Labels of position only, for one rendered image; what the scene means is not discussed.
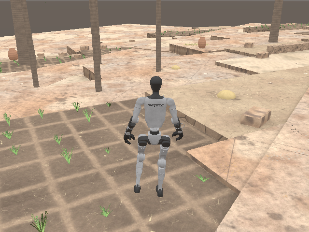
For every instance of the right robot upper arm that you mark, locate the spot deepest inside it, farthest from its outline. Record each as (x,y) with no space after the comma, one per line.
(173,111)

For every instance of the left robot upper arm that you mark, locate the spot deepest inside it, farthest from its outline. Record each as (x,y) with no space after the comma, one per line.
(140,101)

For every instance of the robot right hand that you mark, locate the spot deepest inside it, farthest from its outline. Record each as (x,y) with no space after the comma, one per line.
(180,135)

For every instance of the robot left forearm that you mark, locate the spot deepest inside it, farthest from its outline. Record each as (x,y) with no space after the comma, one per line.
(130,127)

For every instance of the robot left thigh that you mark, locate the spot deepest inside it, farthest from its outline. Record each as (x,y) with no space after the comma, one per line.
(142,142)

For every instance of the robot left hand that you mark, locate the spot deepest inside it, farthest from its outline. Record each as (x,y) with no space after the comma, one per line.
(126,137)

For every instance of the robot left foot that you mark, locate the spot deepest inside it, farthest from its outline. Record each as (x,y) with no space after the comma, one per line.
(137,189)

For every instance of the robot right forearm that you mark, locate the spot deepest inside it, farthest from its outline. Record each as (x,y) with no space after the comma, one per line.
(178,127)

